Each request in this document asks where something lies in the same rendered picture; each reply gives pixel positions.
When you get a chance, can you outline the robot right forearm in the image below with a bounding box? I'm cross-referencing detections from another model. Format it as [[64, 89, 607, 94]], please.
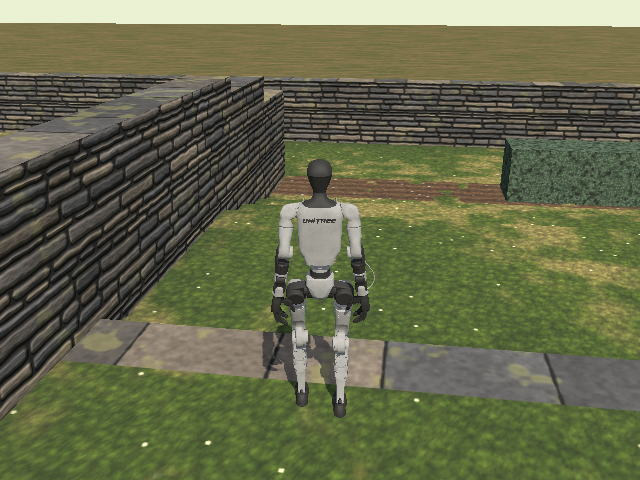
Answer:
[[351, 245, 369, 296]]

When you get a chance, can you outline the robot left thigh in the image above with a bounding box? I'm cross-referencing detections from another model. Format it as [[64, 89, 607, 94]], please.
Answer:
[[286, 279, 308, 348]]

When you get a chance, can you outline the robot head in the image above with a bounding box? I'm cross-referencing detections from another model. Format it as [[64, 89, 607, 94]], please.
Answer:
[[302, 159, 337, 208]]

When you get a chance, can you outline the robot left upper arm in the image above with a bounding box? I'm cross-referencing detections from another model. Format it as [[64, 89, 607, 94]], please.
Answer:
[[278, 202, 299, 260]]

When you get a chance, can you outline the right robot hand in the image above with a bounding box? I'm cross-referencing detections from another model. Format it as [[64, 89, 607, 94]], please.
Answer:
[[346, 294, 370, 323]]

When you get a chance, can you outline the robot right upper arm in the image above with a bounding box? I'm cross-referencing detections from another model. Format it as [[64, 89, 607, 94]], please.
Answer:
[[340, 202, 362, 259]]

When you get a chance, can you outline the robot left forearm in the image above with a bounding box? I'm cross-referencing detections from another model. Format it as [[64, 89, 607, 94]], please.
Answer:
[[272, 245, 289, 297]]

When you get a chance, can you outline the left robot hand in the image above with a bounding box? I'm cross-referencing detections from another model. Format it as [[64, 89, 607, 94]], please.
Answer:
[[271, 296, 295, 325]]

